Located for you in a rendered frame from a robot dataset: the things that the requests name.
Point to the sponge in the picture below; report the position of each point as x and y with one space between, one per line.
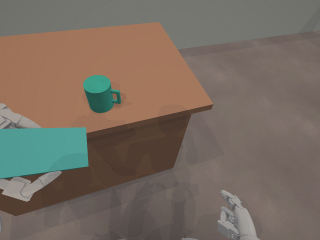
34 151

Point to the left robot hand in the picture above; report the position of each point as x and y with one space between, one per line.
18 187

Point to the table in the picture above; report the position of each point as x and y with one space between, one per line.
42 76

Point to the right robot hand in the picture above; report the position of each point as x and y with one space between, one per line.
238 224

